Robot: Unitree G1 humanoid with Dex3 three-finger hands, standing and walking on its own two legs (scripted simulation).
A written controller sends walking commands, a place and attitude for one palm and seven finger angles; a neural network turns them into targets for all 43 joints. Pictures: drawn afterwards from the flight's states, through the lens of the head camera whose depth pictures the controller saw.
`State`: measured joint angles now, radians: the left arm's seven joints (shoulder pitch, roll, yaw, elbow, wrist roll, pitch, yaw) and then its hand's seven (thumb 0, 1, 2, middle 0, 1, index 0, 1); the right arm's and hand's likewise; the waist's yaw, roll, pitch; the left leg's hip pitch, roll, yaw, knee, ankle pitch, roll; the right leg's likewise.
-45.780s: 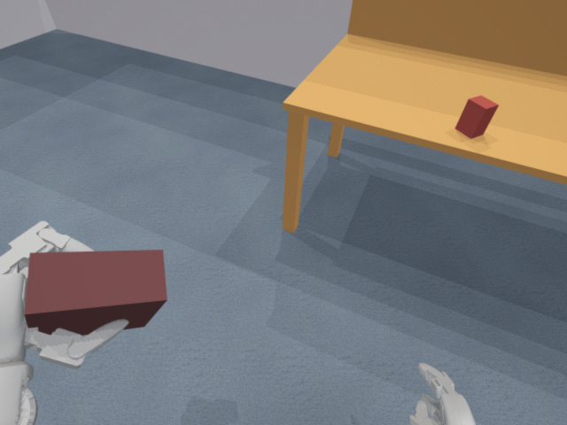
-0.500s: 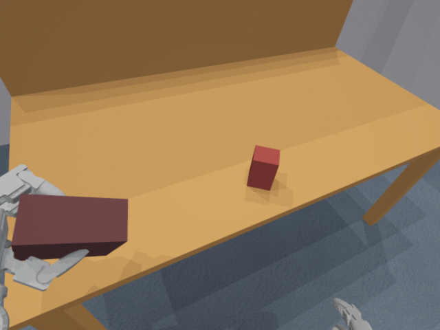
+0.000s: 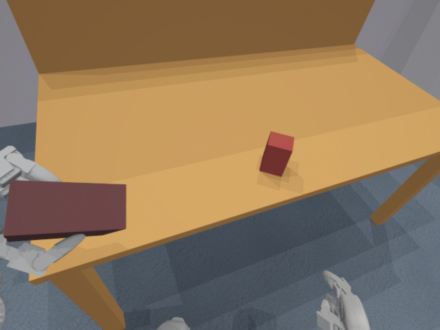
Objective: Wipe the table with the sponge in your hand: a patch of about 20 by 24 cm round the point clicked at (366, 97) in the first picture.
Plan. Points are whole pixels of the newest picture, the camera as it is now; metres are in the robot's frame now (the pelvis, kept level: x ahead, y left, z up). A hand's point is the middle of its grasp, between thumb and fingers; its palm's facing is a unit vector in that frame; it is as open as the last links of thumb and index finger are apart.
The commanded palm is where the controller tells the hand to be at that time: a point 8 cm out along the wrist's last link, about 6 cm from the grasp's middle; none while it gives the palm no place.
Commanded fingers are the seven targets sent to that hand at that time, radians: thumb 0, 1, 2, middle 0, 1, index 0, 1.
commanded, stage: step back with the hand held close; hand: left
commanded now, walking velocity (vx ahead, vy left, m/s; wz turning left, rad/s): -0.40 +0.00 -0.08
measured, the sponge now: (82, 213) +0.23 +0.22 +0.15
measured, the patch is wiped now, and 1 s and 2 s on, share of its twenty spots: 1.00 1.00 1.00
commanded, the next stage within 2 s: stop stepping back and stand still in 0.32 s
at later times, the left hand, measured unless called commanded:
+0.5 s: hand (2, 299) +0.11 +0.24 +0.18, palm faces +0.26 -0.90 -0.34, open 9.9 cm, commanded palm +0.07 +0.28 +0.20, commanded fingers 0.00 0.10 1.30 -1.20 -1.60 -1.20 -1.60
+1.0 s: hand out of the picture -0.03 +0.23 +0.17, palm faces +0.33 -0.87 -0.37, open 9.9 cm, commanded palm -0.07 +0.27 +0.20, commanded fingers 0.00 0.10 1.30 -1.20 -1.60 -1.20 -1.60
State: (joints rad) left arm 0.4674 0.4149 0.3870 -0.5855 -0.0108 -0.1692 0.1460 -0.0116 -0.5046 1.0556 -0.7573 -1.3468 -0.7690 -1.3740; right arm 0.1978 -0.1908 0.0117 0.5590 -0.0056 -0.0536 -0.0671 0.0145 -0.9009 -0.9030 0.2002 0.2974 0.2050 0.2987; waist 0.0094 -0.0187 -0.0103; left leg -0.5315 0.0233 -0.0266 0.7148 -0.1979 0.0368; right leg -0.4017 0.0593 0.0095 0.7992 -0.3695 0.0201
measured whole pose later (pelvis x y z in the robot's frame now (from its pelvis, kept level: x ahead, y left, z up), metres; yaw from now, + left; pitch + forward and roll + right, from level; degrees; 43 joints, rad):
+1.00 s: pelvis -0.26 +0.00 +0.00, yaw -5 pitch -1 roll +2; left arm 0.47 0.39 0.34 -0.42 -0.03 -0.12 0.12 -0.01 -0.51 1.06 -0.76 -1.35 -0.77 -1.38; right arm 0.32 -0.18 0.04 0.66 0.03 -0.14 -0.05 0.02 -0.90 -0.90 0.20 0.30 0.20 0.30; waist -0.03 -0.05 -0.12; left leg -0.33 0.02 0.07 0.72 -0.36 0.01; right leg -0.48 -0.02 -0.05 0.94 -0.38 0.00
